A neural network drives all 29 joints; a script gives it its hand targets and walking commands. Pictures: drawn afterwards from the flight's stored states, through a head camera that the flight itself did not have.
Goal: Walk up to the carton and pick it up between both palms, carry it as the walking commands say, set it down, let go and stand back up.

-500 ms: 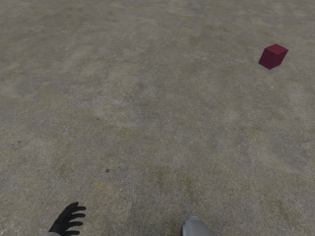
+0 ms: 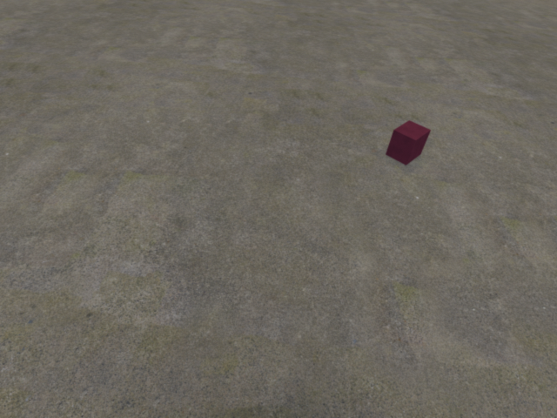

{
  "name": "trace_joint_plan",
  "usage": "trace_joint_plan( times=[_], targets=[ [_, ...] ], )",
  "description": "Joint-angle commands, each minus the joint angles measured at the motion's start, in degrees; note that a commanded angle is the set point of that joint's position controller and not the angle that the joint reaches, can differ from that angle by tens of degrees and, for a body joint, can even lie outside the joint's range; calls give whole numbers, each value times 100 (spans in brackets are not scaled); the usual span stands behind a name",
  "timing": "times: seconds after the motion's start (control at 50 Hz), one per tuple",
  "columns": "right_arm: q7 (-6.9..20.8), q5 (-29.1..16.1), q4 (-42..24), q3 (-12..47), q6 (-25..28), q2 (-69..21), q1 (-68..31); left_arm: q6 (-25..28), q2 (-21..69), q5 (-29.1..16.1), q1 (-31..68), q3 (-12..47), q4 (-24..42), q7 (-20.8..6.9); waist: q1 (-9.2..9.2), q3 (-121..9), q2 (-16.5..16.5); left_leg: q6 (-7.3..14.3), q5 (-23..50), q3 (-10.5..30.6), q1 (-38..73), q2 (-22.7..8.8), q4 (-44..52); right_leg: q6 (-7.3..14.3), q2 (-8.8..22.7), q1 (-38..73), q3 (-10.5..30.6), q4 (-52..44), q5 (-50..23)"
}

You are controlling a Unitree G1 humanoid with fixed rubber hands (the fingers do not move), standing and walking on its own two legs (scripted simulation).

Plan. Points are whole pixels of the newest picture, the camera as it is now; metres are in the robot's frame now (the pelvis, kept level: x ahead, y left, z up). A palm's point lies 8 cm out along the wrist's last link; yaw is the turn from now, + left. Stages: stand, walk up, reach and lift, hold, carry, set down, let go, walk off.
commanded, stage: walk up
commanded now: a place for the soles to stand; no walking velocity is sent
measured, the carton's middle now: (407, 142) +1.86 -0.88 -0.66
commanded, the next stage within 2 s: none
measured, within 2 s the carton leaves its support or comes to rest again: neither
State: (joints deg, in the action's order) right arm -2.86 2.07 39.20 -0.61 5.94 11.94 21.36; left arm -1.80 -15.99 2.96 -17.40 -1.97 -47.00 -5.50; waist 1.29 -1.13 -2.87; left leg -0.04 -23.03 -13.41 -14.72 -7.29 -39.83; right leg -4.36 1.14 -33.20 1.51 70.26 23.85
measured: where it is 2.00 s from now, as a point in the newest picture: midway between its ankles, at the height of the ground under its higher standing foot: (359, 242)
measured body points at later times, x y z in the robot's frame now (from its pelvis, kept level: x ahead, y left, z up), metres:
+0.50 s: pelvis +0.31 -0.04 -0.01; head +0.34 -0.01 +0.44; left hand +0.43 +0.20 -0.14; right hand +0.42 -0.30 -0.10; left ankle +0.37 +0.07 -0.69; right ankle +0.33 -0.16 -0.72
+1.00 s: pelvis +0.61 -0.15 -0.02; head +0.63 -0.15 +0.43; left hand +0.85 +0.02 -0.12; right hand +0.48 -0.40 -0.15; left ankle +0.46 +0.06 -0.70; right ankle +0.73 -0.29 -0.72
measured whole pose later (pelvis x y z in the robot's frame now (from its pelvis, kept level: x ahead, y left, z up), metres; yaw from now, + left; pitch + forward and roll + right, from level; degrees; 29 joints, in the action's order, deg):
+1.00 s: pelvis +0.61 -0.15 -0.02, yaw -15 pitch -1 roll +0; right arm -0.4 1.8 47.8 -2.5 2.7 14.7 31.5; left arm 1.9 -12.6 4.7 -6.3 -2.0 -40.6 -3.8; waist -2.3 3.4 -0.4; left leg -2.3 -31.9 -8.9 0.1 -11.9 -44.1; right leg 2.6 1.4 -31.5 -4.8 39.0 6.7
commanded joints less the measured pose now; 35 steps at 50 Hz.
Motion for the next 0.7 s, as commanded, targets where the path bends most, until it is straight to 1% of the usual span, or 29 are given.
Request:
trace_joint_plan(
  times=[0.0, 0.04, 0.06, 0.08, 0.1, 0.12, 0.16, 0.18, 0.2, 0.22, 0.24, 0.26, 0.28, 0.3, 0.34, 0.36, 0.38, 0.4, 0.42, 0.44, 0.46, 0.48, 0.5, 0.52, 0.54, 0.56, 0.58, 0.64, 0.68],
  targets=[
    [40, 48, 223, -316, 382, 783, 860, 310, -130, -33, 1128, -79, 672, -1, -381, 1162, 464, 778, 1649, 1339, 770, -1762, 2824, 75, 422, -1661, 113, -680, -1367],
    [60, 71, 245, -265, 361, 773, 547, 336, 110, -2, 1175, 44, 723, -71, -147, 930, 1016, 699, 2594, 107, 711, -1120, 2583, 252, 261, -921, -298, -1689, -2006],
    [76, 51, 265, -287, 267, 908, 582, 342, 143, 27, 1522, 52, 743, -92, -362, 869, 1085, 605, 2765, -123, 975, -1006, 2506, 253, 199, -789, -671, -2113, -2267],
    [101, 46, 255, -312, 235, 835, 539, 380, 322, 59, 1407, 112, 750, -112, -113, 901, 1210, 583, 2719, -331, 522, -902, 2591, 335, 190, -146, -598, -2588, -2458],
    [110, -13, 341, -238, 155, 809, 480, 414, 315, 23, 1327, 145, 693, -126, -96, 911, 1283, 688, 2563, -420, 524, -718, 2589, 453, -60, 303, -891, -3056, -2873],
    [116, 20, 398, -284, 82, 1005, 676, 402, 187, 98, 1265, 75, 611, -114, -71, 687, 1310, 671, 2444, -536, 604, -938, 2481, 485, 27, 677, -811, -3093, -2786],
    [127, 16, 515, -384, -39, 1256, 844, 343, 91, 144, 1177, 48, 527, -65, 44, 308, 1055, 678, 2941, -503, 766, -1061, 1751, 682, -271, 1406, -918, -3394, -2354],
    [120, 59, 427, -363, -128, 1408, 715, 318, -194, 147, 730, -76, 502, 35, 325, 102, 817, 633, 3459, -559, 956, -1166, 979, 737, -314, 1835, -822, -3490, -1886],
    [158, 38, 349, -379, -241, 1356, 603, 327, -427, 201, -189, -165, 258, 185, 694, -472, 430, 437, 3170, -580, 624, -837, -548, 840, -413, 3021, -719, -3875, -1813],
    [218, -68, 90, -308, -299, 1115, 889, 364, -818, 206, -970, -323, 249, 335, 849, -1286, -383, 255, 1751, -311, -390, -512, -2351, 1291, 104, 4601, 535, -3700, -912],
    [320, -110, -49, -111, -314, 500, 1179, 351, -1314, 62, -1061, -451, 320, 456, 726, -1670, -1484, 114, -1512, 446, -1612, 34, -3341, 1596, 1238, 5329, 2521, -3798, -607],
    [346, -164, -173, -69, -325, 529, 1306, 336, -1547, -120, -601, -470, 667, 578, 565, -1918, -682, 33, -1280, 1125, -2142, 230, -3847, 1871, 1689, 5172, 4001, -4503, -143],
    [369, -240, -198, -185, -290, 813, 807, 271, -1464, -174, -211, -431, 704, 693, 675, -1468, -298, -46, -695, 1435, -2567, 246, -4376, 2344, 1630, 4765, 3729, -4832, 31],
    [375, -162, -417, -122, -156, 844, 352, 281, -1244, -146, -191, -349, 856, 709, 734, -1106, -49, -17, -434, 1493, -2741, 119, -4202, 2292, 1723, 4267, 3438, -4836, -763],
    [375, -53, -596, -107, -91, 760, -64, 367, -825, -73, -197, -313, 724, 747, 622, -498, -402, 48, -1053, 1729, -3012, 16, -3829, 2544, 1733, 3542, 3245, -4874, -945],
    [364, 4, -546, -143, -92, 742, 132, 454, -578, -111, 77, -276, 760, 708, 382, -318, -129, 123, -808, 1979, -2478, -229, -3133, 2295, 1709, 2695, 2594, -4874, -1001],
    [360, -5, -492, -175, -109, 682, 256, 515, -392, -80, 405, -204, 833, 659, 104, -32, -27, 145, -1537, 2023, -2073, -214, -2773, 2271, 1714, 1746, 2331, -4834, -988],
    [355, 23, -414, -130, -121, 545, 451, 560, -473, -72, 558, -206, 766, 565, -107, 328, -94, 136, -1616, 1774, -1649, -357, -1998, 2165, 1631, 1066, 1754, -4859, -1122],
    [389, 20, -370, -169, -62, 510, 696, 604, -531, 64, 895, -173, 773, 553, -358, 113, 98, 166, -1159, 1796, -886, -301, -1403, 2061, 1574, 391, 1802, -4867, -751],
    [384, -89, -187, -187, -62, 300, 1279, 562, -553, 92, 1331, -192, 870, 485, -795, 16, 415, 267, -48, 1531, 594, -110, -349, 1745, 1184, -463, 1135, -4423, 22],
    [329, -19, 69, -289, -8, 430, 1731, 514, -340, 108, 1459, -157, 903, 396, -971, -183, 766, 283, 717, 962, 1549, 183, 409, 1339, 487, -1000, 348, -3307, 766],
    [232, 84, 142, -420, 7, 863, 2120, 484, 106, 123, 1135, 6, 938, 357, -1097, -508, 1794, 410, 320, 1800, 2256, -435, 770, 917, -140, -1551, -67, -2044, 1481],
    [195, 89, -108, -443, -22, 1055, 1861, 396, -50, 168, 1057, -14, 1048, 353, -1071, -296, 2086, 637, -1717, 3736, 1712, -1369, 1856, 514, -569, -1919, -245, -606, 1548],
    [58, 122, -376, -566, -141, 1438, 1291, 276, -119, 163, 678, -19, 977, 278, -781, -375, 1652, 915, -2971, 4523, 1166, -1895, 2543, 281, -174, -1424, 247, -29, 1378],
    [-32, 97, -580, -508, -134, 1307, 873, 263, -242, 149, 866, -29, 1228, 177, -644, 324, 1208, 1039, -4002, 5058, 739, -2133, 3072, 214, -54, -2075, 169, 552, 1305],
    [-107, 34, -563, -507, -130, 1354, 457, 221, -361, 128, 814, -98, 1302, 85, -446, 846, 882, 1376, -4496, 5086, 386, -2233, 2991, 132, 297, -2305, 241, 709, 1290],
    [-144, -42, -430, -468, -39, 1248, 209, 223, -555, 23, 991, -115, 1301, 24, -431, 1511, 635, 1433, -4310, 5176, 316, -2305, 3071, 4, 412, -2721, 335, 627, 979],
    [-100, 13, -202, -493, 62, 1186, 252, 254, -304, 28, 759, -185, 1073, -17, -313, 1434, 444, 1335, -3034, 3613, 580, -1998, 3021, -55, 661, -2215, 343, -306, 162],
    [-27, 106, -16, -467, 181, 837, 405, 312, -71, -12, 794, -107, 980, 22, -475, 1337, 848, 1138, -1017, 2420, 836, -1537, 2896, -20, 704, -1948, 102, -885, -496]
  ],
)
